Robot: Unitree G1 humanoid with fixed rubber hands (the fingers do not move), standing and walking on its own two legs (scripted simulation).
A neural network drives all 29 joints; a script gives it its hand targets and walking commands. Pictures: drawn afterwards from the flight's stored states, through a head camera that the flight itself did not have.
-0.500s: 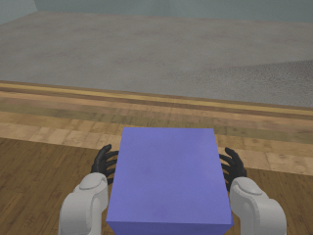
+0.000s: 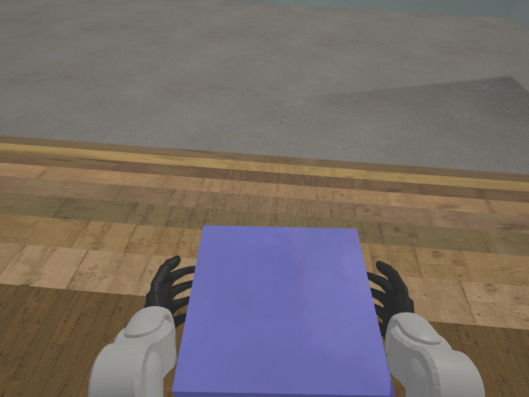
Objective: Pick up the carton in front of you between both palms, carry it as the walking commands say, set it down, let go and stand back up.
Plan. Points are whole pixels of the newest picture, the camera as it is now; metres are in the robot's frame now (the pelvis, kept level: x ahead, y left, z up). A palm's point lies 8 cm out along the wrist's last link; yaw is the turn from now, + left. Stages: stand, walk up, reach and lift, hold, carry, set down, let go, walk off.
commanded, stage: carry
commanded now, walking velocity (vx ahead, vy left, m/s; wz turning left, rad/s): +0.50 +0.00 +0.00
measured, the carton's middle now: (277, 336) +0.24 -0.01 +0.01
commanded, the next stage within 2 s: none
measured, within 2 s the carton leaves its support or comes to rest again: neither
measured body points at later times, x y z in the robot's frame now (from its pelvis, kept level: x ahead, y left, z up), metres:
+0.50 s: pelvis +0.32 -0.05 -0.02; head +0.37 -0.06 +0.43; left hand +0.64 +0.14 +0.06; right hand +0.68 -0.17 +0.05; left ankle +0.23 +0.08 -0.63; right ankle +0.38 -0.09 -0.74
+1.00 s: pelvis +0.64 -0.02 -0.03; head +0.68 -0.02 +0.42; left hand +0.99 +0.12 +0.05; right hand +0.98 -0.19 +0.06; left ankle +0.61 +0.05 -0.74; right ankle +0.66 -0.15 -0.69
